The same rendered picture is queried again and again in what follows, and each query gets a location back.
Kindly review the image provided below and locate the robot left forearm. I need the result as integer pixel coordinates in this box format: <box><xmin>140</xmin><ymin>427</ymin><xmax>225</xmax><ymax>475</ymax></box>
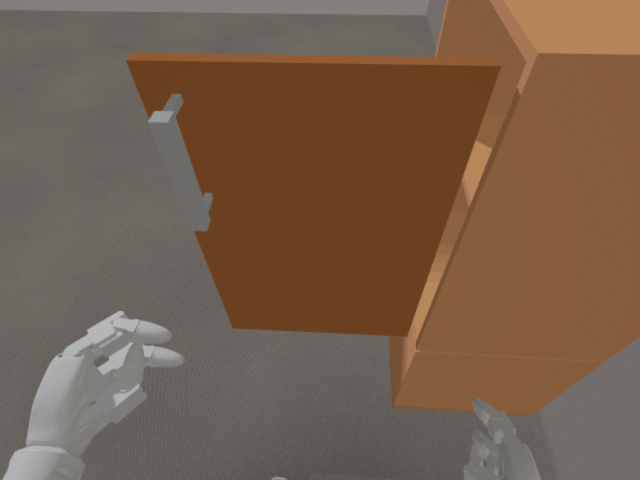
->
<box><xmin>2</xmin><ymin>446</ymin><xmax>85</xmax><ymax>480</ymax></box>

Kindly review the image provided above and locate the handle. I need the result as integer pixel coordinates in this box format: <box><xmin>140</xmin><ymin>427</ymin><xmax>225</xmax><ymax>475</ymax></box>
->
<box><xmin>148</xmin><ymin>94</ymin><xmax>213</xmax><ymax>232</ymax></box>

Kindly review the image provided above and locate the robot left hand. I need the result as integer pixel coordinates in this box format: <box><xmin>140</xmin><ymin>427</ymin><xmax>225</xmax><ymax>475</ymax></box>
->
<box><xmin>26</xmin><ymin>311</ymin><xmax>185</xmax><ymax>457</ymax></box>

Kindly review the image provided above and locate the robot right hand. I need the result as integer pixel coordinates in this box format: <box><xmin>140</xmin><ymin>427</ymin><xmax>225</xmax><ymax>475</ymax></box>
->
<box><xmin>464</xmin><ymin>398</ymin><xmax>541</xmax><ymax>480</ymax></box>

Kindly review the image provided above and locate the cupboard door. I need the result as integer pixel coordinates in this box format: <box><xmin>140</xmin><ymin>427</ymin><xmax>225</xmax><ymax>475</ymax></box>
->
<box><xmin>126</xmin><ymin>53</ymin><xmax>501</xmax><ymax>337</ymax></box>

